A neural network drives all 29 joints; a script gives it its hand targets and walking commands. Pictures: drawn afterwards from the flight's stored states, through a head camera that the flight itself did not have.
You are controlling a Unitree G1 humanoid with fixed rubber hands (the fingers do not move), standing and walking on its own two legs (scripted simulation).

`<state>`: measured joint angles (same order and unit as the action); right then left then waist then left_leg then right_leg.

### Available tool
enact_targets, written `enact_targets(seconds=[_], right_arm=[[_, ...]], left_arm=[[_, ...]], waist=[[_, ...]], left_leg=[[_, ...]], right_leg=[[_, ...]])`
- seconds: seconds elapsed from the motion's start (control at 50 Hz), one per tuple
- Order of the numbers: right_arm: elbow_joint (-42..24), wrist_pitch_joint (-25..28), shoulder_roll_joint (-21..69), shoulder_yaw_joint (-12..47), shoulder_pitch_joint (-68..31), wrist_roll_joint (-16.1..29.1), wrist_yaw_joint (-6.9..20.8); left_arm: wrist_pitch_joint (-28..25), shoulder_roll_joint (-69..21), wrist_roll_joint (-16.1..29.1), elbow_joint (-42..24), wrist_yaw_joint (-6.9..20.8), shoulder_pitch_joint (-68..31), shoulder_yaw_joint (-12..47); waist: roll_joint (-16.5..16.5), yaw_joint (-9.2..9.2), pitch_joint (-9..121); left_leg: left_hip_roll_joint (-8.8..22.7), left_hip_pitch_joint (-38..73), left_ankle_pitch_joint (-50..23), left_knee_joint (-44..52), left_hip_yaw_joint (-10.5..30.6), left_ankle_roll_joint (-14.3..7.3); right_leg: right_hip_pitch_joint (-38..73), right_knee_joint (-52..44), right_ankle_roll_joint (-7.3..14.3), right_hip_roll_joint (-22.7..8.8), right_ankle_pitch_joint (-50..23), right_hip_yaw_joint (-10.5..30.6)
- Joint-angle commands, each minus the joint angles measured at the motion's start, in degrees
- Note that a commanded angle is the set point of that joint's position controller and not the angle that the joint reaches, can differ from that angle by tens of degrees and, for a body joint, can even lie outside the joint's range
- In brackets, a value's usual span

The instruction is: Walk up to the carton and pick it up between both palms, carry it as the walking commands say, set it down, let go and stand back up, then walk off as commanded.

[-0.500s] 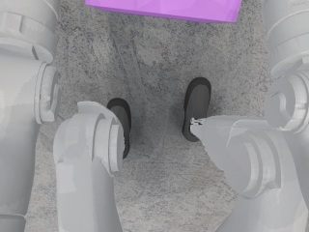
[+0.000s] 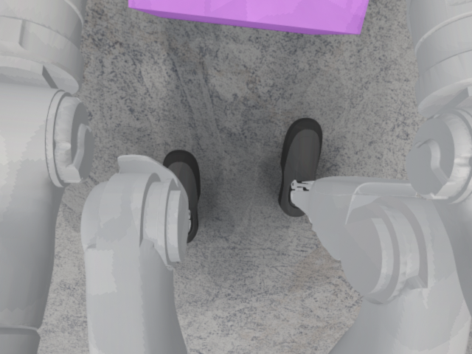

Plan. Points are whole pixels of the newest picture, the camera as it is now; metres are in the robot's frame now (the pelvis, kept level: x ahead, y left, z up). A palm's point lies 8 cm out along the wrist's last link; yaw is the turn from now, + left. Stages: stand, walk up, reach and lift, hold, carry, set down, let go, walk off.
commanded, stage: reach and lift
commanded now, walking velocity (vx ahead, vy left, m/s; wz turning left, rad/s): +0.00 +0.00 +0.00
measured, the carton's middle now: out of the picture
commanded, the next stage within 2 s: none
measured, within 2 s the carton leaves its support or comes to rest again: leaves its support in 0.20 s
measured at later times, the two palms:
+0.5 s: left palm out of the picture +0.58 +0.21 -0.16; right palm out of the picture +0.58 -0.12 -0.16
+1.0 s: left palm out of the picture +0.58 +0.21 -0.09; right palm out of the picture +0.57 -0.12 -0.10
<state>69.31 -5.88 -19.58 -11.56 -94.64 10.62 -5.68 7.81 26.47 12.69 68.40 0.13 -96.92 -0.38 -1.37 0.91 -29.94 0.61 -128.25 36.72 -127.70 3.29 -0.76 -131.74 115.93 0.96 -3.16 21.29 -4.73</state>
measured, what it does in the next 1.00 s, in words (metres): stands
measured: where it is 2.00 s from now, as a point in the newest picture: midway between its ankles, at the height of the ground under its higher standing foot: (238, 197)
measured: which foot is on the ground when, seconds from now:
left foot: down 0.00-1.00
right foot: down 0.00-1.00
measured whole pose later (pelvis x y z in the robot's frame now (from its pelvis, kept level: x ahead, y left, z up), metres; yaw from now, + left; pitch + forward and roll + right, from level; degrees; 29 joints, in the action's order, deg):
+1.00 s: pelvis -0.01 +0.00 +0.01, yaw +2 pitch +28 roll -3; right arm 52.2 -18.5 -13.3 -13.6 -89.1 5.6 -17.6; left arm 19.0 24.9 6.8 55.8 -2.5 -93.2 -7.5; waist -1.4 -0.5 -30.0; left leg 0.6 -116.5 38.0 -127.0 2.3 -0.8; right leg -121.6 116.6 1.0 -2.0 22.6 -3.3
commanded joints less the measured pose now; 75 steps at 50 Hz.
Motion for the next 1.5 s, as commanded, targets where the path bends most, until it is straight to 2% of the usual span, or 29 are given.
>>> enact_targets(seconds=[0.0, 0.1, 0.18, 0.2, 0.22, 0.3, 0.36, 0.46, 0.52, 0.6, 0.64, 0.72, 0.82, 0.84, 0.88, 0.98, 1.0, 1.04, 1.06, 1.08, 1.1, 1.12, 1.14, 1.18, 1.24, 1.3, 1.32, 1.46, 1.48], right_arm=[[-15.7, -0.8, 46.7, 12.1, -29.1, 3.9, 12.4], [-18.8, -0.5, 47.9, 13.1, -30.8, 5.9, 11.4], [-24.3, -1.7, 49.8, 16.3, -34.1, 7.2, 9.6], [-26.9, -1.8, 49.7, 17.4, -35.7, 8.3, 9.5], [-24.8, -2.0, 50.3, 16.2, -34.9, 6.9, 9.4], [-19.8, -3.8, 51.3, 14.0, -32.4, 2.3, 10.3], [-23.3, -5.1, 52.5, 13.3, -34.9, 2.1, 10.8], [-32.9, -6.0, 54.9, 15.6, -40.3, 4.5, 10.2], [-33.0, -6.4, 56.0, 16.4, -41.4, 5.4, 10.9], [-25.6, -7.9, 56.2, 12.4, -34.7, 1.2, 12.5], [-26.3, -8.0, 55.6, 11.8, -36.4, -0.5, 13.1], [-35.8, -8.0, 57.5, 14.1, -41.3, 1.5, 12.8], [-36.3, -9.4, 60.8, 14.2, -38.7, 2.6, 12.3], [-35.5, -9.7, 60.6, 13.7, -36.5, 1.6, 12.3], [-32.1, -10.6, 63.0, 13.3, -33.8, 0.8, 12.5], [-34.3, -11.2, 62.4, 13.4, -35.7, 0.6, 13.6], [-36.1, -11.4, 63.6, 14.0, -36.5, 1.4, 13.6], [-38.2, -11.8, 63.1, 14.6, -36.9, 0.5, 13.4], [-38.2, -11.9, 62.9, 15.1, -37.8, 0.4, 13.1], [-33.5, -12.6, 64.3, 13.2, -33.7, -1.4, 13.4], [-39.4, -12.6, 64.9, 14.7, -36.2, 0.3, 13.1], [-34.1, -13.3, 64.6, 13.1, -34.0, -1.8, 13.0], [-37.7, -13.4, 66.0, 14.7, -34.3, -0.4, 12.6], [-41.6, -13.5, 65.5, 17.2, -35.3, 0.4, 11.7], [-41.4, -13.4, 64.2, 15.6, -35.9, -1.9, 11.4], [-43.7, -14.1, 66.4, 18.3, -34.4, -1.4, 11.9], [-41.5, -14.7, 66.5, 17.2, -33.2, -2.3, 11.9], [-46.6, -16.2, 69.1, 21.7, -36.0, 0.1, 12.1], [-45.8, -16.2, 66.5, 21.2, -35.0, -1.5, 12.0]], left_arm=[[-0.9, -47.9, 1.9, -19.9, 13.7, -32.1, 12.5], [-0.8, -49.6, 3.0, -21.9, 12.2, -33.1, 13.8], [-1.2, -50.1, 7.6, -34.0, 11.2, -40.7, 16.6], [-0.4, -50.3, 6.9, -32.8, 11.0, -38.4, 16.3], [-0.2, -51.0, 6.5, -30.9, 11.0, -38.3, 15.9], [2.9, -55.3, 2.4, -18.3, 13.1, -30.1, 12.3], [3.5, -55.7, 2.1, -22.7, 14.5, -32.5, 10.6], [4.7, -58.0, 4.3, -30.5, 14.5, -37.0, 12.9], [5.5, -58.9, 2.7, -28.6, 14.1, -34.1, 11.4], [6.9, -61.8, -0.9, -23.5, 15.1, -30.1, 9.3], [7.8, -62.8, -2.4, -19.9, 15.7, -28.3, 7.9], [8.1, -64.6, -0.8, -26.4, 16.2, -30.5, 7.1], [8.1, -63.9, 1.6, -35.1, 15.8, -36.6, 10.6], [8.5, -64.0, 1.2, -33.8, 15.7, -34.8, 10.5], [9.0, -65.6, 0.3, -31.2, 16.0, -33.1, 10.5], [10.9, -67.2, -3.5, -24.1, 16.4, -25.8, 7.6], [10.7, -68.2, -2.8, -28.7, 15.9, -27.7, 8.5], [11.2, -69.1, -3.2, -27.2, 16.2, -26.4, 6.5], [11.4, -69.0, -3.5, -26.1, 16.3, -25.4, 6.2], [11.3, -68.9, -4.5, -25.2, 16.5, -25.1, 4.9], [11.9, -70.2, -3.1, -28.5, 16.6, -26.1, 6.5], [11.3, -68.4, -3.2, -29.2, 16.6, -29.3, 6.2], [11.4, -69.2, -1.8, -33.3, 16.6, -31.1, 8.9], [11.8, -68.8, -0.2, -35.4, 16.3, -32.0, 11.2], [13.2, -71.1, -2.9, -26.7, 16.6, -25.6, 7.6], [13.1, -72.9, -2.9, -30.5, 16.6, -24.9, 8.7], [13.2, -72.4, -3.3, -28.1, 16.6, -23.7, 8.1], [14.0, -72.4, -3.1, -30.8, 15.6, -23.4, 7.2], [14.3, -72.8, -2.9, -28.7, 15.7, -23.7, 8.0]], waist=[[8.0, -0.07, 73.5], [9.5, -0.94, 83.4], [7.3, -3.24, 103.3], [8.0, -0.97, 106.4], [7.9, -2.24, 104.4], [7.3, -1.94, 88.0], [5.1, -2.37, 91.1], [6.1, -2.71, 110.4], [7.3, -0.75, 110.9], [8.9, -2.43, 100.5], [8.9, -1.83, 97.7], [5.8, -2.44, 113.1], [6.3, -3.36, 124.7], [8.2, -3.95, 122.7], [7.2, -3.37, 119.8], [9.2, -0.78, 114.0], [7.9, -0.62, 117.5], [6.2, -1.39, 119.0], [5.8, -0.25, 117.7], [4.1, -1.49, 113.6], [5.0, -1.37, 121.0], [3.7, -3.32, 117.6], [5.6, -3.59, 126.1], [6.2, -3.37, 132.7], [6.6, -2.75, 127.0], [6.2, -1.25, 133.1], [4.0, -2.48, 129.6], [2.5, 0.51, 136.4], [3.3, -1.13, 133.5]], left_leg=[[-2.4, 23.6, -20.4, 11.8, -4.5, 0.5], [-2.6, 32.0, -25.9, 11.7, -4.3, 0.7], [-3.5, 38.1, -30.3, 11.2, -5.4, 1.2], [-3.5, 40.4, -30.5, 10.8, -6.1, 1.0], [-3.9, 37.8, -28.6, 11.4, -6.1, 1.1], [-3.8, 27.4, -19.3, 14.3, -7.0, 0.9], [-4.1, 26.9, -16.0, 15.4, -6.6, 0.2], [-4.6, 38.3, -22.6, 15.6, -6.0, 0.0], [-4.9, 39.8, -23.0, 15.7, -6.5, -0.3], [-4.7, 36.0, -17.4, 17.8, -6.9, 0.2], [-4.9, 34.8, -16.5, 18.6, -6.0, 0.4], [-5.5, 38.3, -20.0, 17.2, -6.3, 0.2], [-5.7, 43.2, -23.0, 18.1, -6.2, 0.5], [-5.7, 42.9, -23.0, 18.8, -6.8, 0.9], [-5.9, 41.4, -19.7, 19.7, -6.9, 0.5], [-6.2, 41.5, -18.2, 21.7, -6.5, 0.2], [-6.4, 42.9, -19.3, 22.2, -6.3, 0.3], [-7.0, 41.1, -18.4, 22.2, -6.8, 0.3], [-6.9, 39.4, -17.4, 22.4, -6.7, -0.1], [-6.8, 36.6, -14.9, 23.5, -6.3, -0.3], [-7.2, 40.4, -17.2, 23.4, -6.7, -0.3], [-7.1, 37.4, -14.9, 24.4, -5.9, 0.1], [-7.5, 42.6, -17.5, 24.0, -6.1, 0.2], [-7.9, 44.5, -20.9, 22.9, -6.7, 0.6], [-8.0, 40.9, -16.2, 23.6, -7.3, 0.0], [-8.4, 43.8, -18.7, 24.3, -8.1, 0.2], [-8.3, 42.4, -17.8, 25.4, -6.8, 0.0], [-9.7, 47.4, -20.4, 28.0, -6.9, -0.5], [-9.7, 44.6, -18.3, 27.7, -6.8, -0.2]], right_leg=[[45.7, 7.2, 0.0, 6.6, -16.1, 3.8], [48.2, 7.3, -0.1, 7.0, -19.6, 2.6], [60.4, 7.7, -0.2, 7.4, -26.2, 2.0], [62.1, 7.1, -0.1, 7.3, -25.7, 2.7], [60.4, 6.7, -0.2, 7.7, -24.2, 1.6], [53.9, 4.1, 0.1, 7.6, -15.5, 1.9], [57.9, 3.5, 0.0, 8.1, -13.2, 1.6], [64.2, 3.7, 0.1, 8.7, -18.7, 0.7], [61.8, 2.9, 0.1, 8.6, -16.8, 0.8], [53.6, 1.0, 0.3, 8.7, -9.8, -0.3], [50.5, 1.2, 0.4, 9.0, -8.1, -0.4], [61.3, 0.9, 0.0, 9.3, -13.8, -0.1], [67.5, 0.3, 0.0, 9.5, -18.5, 0.0], [66.7, -0.5, -0.1, 9.6, -18.0, 0.1], [64.0, -1.1, -0.2, 9.8, -14.8, -0.4], [58.5, -3.2, 0.0, 10.1, -9.8, -0.3], [61.6, -3.5, -0.2, 10.1, -11.1, -0.2], [64.2, -5.0, -0.4, 10.1, -11.0, 0.1], [63.9, -5.3, -0.4, 10.0, -10.6, 0.7], [62.4, -5.7, -0.6, 9.8, -8.9, -0.2], [67.1, -6.3, -0.5, 9.9, -11.6, 0.8], [65.2, -6.7, -0.8, 9.9, -10.0, 0.0], [69.0, -6.4, -0.6, 10.2, -12.9, 0.1], [73.5, -6.1, -0.5, 10.4, -16.7, 1.1], [70.8, -7.4, -0.7, 10.0, -11.6, 1.1], [74.3, -8.7, -1.1, 10.2, -13.3, 1.5], [72.7, -8.9, -1.2, 10.4, -12.9, 0.8], [76.2, -10.8, -2.1, 11.1, -14.4, 0.8], [75.3, -11.2, -1.6, 10.6, -13.2, 1.4]])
